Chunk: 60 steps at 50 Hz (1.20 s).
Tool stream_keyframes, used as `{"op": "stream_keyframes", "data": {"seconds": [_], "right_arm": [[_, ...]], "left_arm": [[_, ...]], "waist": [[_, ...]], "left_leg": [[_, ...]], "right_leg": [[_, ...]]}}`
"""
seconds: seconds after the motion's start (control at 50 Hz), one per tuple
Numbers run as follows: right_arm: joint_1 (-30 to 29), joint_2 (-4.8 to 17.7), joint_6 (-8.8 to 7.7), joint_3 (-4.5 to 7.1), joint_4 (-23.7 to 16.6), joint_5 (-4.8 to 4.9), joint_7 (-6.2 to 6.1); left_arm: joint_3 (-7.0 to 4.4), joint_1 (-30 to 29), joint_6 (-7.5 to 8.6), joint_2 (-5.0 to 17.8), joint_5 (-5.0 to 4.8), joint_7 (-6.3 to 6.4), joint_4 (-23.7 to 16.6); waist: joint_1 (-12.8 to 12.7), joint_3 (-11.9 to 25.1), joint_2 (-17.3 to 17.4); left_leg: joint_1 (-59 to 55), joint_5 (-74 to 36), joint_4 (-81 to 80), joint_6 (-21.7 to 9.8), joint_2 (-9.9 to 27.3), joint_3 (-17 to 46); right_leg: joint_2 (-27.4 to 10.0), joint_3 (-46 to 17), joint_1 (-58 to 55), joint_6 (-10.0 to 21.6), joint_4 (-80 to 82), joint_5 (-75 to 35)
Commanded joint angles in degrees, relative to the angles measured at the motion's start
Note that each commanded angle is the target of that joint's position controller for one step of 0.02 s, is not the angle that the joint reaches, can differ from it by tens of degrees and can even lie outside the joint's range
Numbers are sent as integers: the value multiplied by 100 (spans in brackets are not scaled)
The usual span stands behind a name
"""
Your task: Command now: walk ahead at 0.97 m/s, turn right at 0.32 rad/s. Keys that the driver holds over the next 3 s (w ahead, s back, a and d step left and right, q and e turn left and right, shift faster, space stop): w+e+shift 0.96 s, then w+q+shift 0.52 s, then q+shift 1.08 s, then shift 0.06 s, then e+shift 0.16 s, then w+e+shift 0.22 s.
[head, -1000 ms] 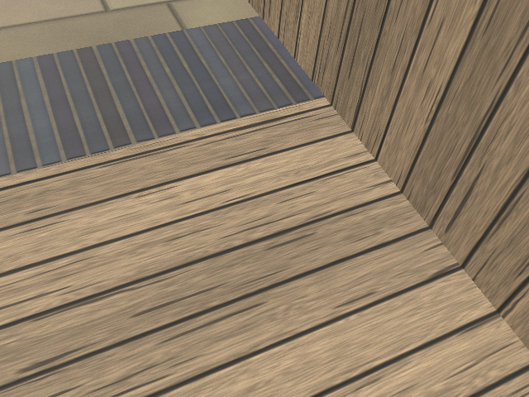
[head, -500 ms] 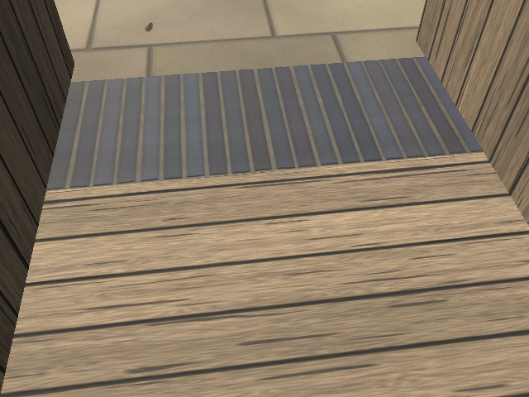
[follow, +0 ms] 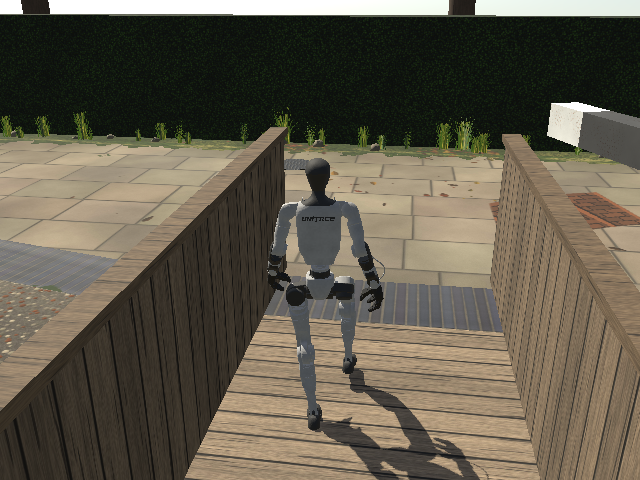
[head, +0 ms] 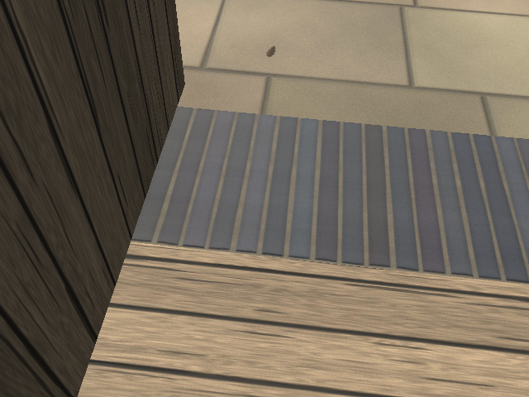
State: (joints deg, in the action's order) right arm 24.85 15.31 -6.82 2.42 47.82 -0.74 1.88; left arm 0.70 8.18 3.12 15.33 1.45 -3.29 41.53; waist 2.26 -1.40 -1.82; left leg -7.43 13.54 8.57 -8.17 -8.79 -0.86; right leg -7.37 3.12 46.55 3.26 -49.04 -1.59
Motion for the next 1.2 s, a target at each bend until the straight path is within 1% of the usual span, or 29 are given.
{"op": "stream_keyframes", "data": {"seconds": [0.02,0.1,0.14,0.16,0.18,0.2,0.22,0.26,0.32,0.36,0.48,0.52,0.54,0.56,0.58,0.6,0.62,0.66,0.76,0.88,0.92,0.98,1.0,1.02,1.04,1.06,1.08,1.12,1.2], "right_arm": [[289,781,-180,105,-33,17,-72],[107,1114,-63,119,16,-113,-415],[-499,1424,141,207,-193,-206,-553],[-1198,1633,227,305,-373,-160,-557],[-2112,1287,136,253,-646,-102,-463],[-977,174,15,-66,-1174,128,-372],[-858,446,-84,-164,-1257,59,-413],[-1418,652,-138,-176,-1269,-160,-392],[-1433,523,267,-308,-1381,-397,-310],[-2095,567,272,-344,-1704,-252,-226],[-2990,462,190,-370,-1781,-71,-146],[-2366,823,142,-220,-1580,-47,-248],[-1501,1127,81,-105,-1364,18,-330],[-230,1529,14,62,-1028,-112,-398],[842,1778,-23,137,-808,-258,-478],[250,2074,20,236,-822,-221,-421],[-597,1345,78,144,-1098,-132,-413],[-1078,858,106,8,-974,-198,-405],[-389,587,-11,-3,-369,2,-352],[-585,877,-28,125,-259,-81,-270],[-244,1157,-16,176,-184,-44,-309],[-183,1627,182,288,-167,-45,-421],[-310,1635,234,268,-195,-94,-402],[-286,1403,296,246,-95,-126,-349],[-15,466,243,-7,-423,-202,-314],[255,639,168,-52,-769,40,-344],[-496,921,113,-3,-713,129,-334],[-596,724,188,-65,-477,76,-235],[-561,472,591,-39,-354,10,-17]], "left_arm": [[-20,-820,88,171,-76,-51,-439],[-118,-414,18,561,2,-41,-92],[-361,1547,-60,1036,-122,16,468],[-530,2959,-68,1293,-145,99,831],[-726,3487,-153,1408,-234,205,1106],[-766,2359,-110,1874,87,239,825],[-821,1936,-118,1614,-26,272,623],[-615,1652,-87,733,-22,280,747],[-517,1536,120,808,-73,249,708],[-550,1468,238,1053,-93,246,696],[-716,2000,260,1291,-221,200,745],[-798,1985,187,1483,-165,231,692],[-873,1602,161,1792,-96,205,525],[-836,1318,215,1563,-66,194,365],[-580,1281,198,499,2,253,145],[-463,2271,86,374,-260,277,-191],[-529,1601,-33,842,-15,334,90],[-622,824,-164,973,81,141,-27],[-409,234,-445,379,87,-70,-364],[-235,-786,-393,460,-38,-198,-757],[-218,-968,-371,462,-50,-184,-784],[-356,409,-315,831,15,-69,-296],[-483,1474,-268,1030,32,42,114],[-634,1895,-257,1207,38,185,405],[-721,1542,-229,1724,124,255,305],[-776,1488,-226,1930,104,317,88],[-755,1407,-223,1507,74,352,248],[-616,967,-44,1016,140,367,414],[-468,896,380,661,39,215,702]], "waist": [[87,-636,316],[-363,56,801],[-1464,858,1131],[-2312,1127,927],[-2646,889,-339],[-801,1336,-1508],[-948,2026,-375],[-391,131,1279],[69,-450,964],[-59,-610,285],[-822,-92,-116],[-481,457,-2],[122,999,-36],[690,1615,-36],[826,2260,1130],[-48,3313,2648],[146,2020,1357],[73,816,434],[-221,28,811],[-445,-614,591],[-431,-531,665],[-1240,231,954],[-1660,620,924],[-1700,613,303],[-904,829,-1162],[-779,2048,-880],[-924,1096,166],[-432,-196,694],[-44,-622,345]], "left_leg": [[929,-4496,-785,563,1389,-471],[-253,-8096,327,957,1765,-851],[14,-9412,2826,1014,1927,-824],[702,-8901,5242,1008,1727,-869],[2653,-2717,8043,920,413,-698],[5431,1512,9865,1231,177,379],[5648,1213,9562,935,513,1360],[5397,804,8083,648,1026,1071],[4637,1060,6671,809,1397,654],[4058,210,5266,982,1466,306],[2667,-2180,2381,1024,962,-35],[1854,-1669,2041,992,699,96],[962,-1166,2012,976,738,184],[-385,-477,2478,851,1298,535],[-1571,818,2426,752,3093,2360],[-1992,2737,1119,151,4247,5610],[-875,3622,607,200,3565,4793],[329,1438,745,279,2936,2746],[828,-1568,643,569,2600,554],[1309,-3426,87,760,2059,-1392],[935,-5768,448,823,2107,-1609],[771,-7785,2465,783,2431,-1463],[1325,-7162,3737,604,2445,-1303],[2336,-3643,5794,559,1823,-1337],[3940,1919,8096,577,1164,-995],[4764,1557,8495,547,1005,279],[5194,755,8033,542,1204,352],[4843,332,7324,507,1543,569],[4543,-256,5976,586,1886,907]], "right_leg": [[595,328,-852,297,662,-722],[1436,870,-1825,475,1215,-350],[1820,688,-3521,695,874,561],[1477,245,-4587,1133,1440,522],[1024,-737,-5834,1332,2057,545],[-354,-3742,-7320,2554,1739,-150],[-784,-5427,-7377,2829,2966,1966],[-268,-4370,-4959,1971,3686,2539],[492,-3143,-2805,1600,3879,1747],[821,-2734,-2032,1582,4196,965],[895,-2500,-3076,884,3693,-1461],[873,-2629,-3739,640,2351,-2611],[943,-2583,-3692,556,1236,-2531],[1113,-2344,-2973,448,-249,-1720],[1439,-1691,-1833,491,-2433,2968],[1415,-1246,-798,503,-3721,3179],[897,-999,-394,482,-3459,2274],[577,-821,-377,302,-2958,1648],[178,-671,38,100,-2680,1513],[429,260,-870,260,-368,204],[851,753,-1526,497,180,264],[1316,721,-3395,945,513,841],[1333,240,-4730,1119,878,975],[1065,-293,-5752,1257,1561,1020],[-129,-1824,-6464,1312,951,123],[-1197,-4122,-7064,2024,2389,1996],[-1045,-4165,-6228,1732,3363,3207],[-840,-3102,-4448,1374,3714,2572],[-495,-1497,-3490,651,4344,1227]]}}
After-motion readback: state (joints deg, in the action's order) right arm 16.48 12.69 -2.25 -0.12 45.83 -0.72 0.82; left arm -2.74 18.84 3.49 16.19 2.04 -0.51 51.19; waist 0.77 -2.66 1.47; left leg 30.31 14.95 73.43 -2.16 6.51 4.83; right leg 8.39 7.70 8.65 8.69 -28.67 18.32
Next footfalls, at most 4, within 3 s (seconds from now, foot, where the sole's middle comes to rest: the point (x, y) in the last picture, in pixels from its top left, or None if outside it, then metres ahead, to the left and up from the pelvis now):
0.18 right None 0.37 -0.05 -0.77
0.56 left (247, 271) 0.84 0.03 -0.77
1.02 right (374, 221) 1.01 -0.37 -0.77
1.48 left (424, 135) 1.40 -0.63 -0.77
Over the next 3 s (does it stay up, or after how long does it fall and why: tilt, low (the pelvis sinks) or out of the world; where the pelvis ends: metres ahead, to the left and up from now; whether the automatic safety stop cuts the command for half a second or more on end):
stays up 1.55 -0.74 0.01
